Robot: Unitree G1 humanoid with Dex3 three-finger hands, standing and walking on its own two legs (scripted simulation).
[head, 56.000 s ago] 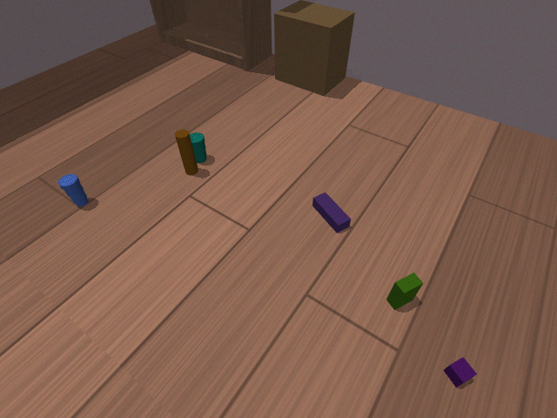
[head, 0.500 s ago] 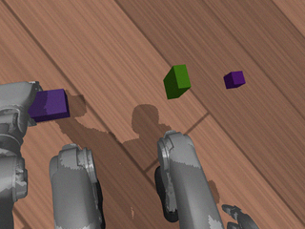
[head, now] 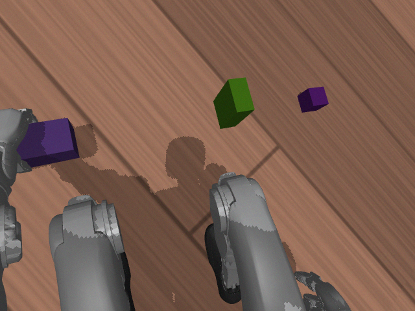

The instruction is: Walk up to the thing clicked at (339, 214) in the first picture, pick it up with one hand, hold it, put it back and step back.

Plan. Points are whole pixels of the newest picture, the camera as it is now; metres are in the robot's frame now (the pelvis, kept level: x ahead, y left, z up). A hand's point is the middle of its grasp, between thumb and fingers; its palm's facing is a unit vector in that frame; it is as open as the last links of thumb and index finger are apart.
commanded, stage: lower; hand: left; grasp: from above
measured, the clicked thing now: (20, 148) +0.44 +0.32 -0.21
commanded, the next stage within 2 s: rest in 0.08 s
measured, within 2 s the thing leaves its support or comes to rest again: rests again in 1.02 s
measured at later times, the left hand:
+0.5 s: hand (29, 149) +0.44 +0.31 -0.24, palm faces -0.47 -0.11 -0.88, open 10.0 cm
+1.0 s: hand (35, 151) +0.44 +0.31 -0.26, palm faces -0.44 -0.13 -0.89, open 10.0 cm
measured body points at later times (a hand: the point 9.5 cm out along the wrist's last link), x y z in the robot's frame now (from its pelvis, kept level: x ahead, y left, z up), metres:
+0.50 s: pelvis +0.01 +0.00 -0.03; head +0.26 +0.08 +0.33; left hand +0.46 +0.31 -0.19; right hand +0.06 -0.27 -0.13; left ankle +0.08 +0.14 -0.29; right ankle +0.09 -0.13 -0.29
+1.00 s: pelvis +0.00 +0.01 -0.03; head +0.26 +0.11 +0.32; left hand +0.46 +0.31 -0.21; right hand +0.06 -0.26 -0.11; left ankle +0.08 +0.14 -0.29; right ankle +0.09 -0.13 -0.29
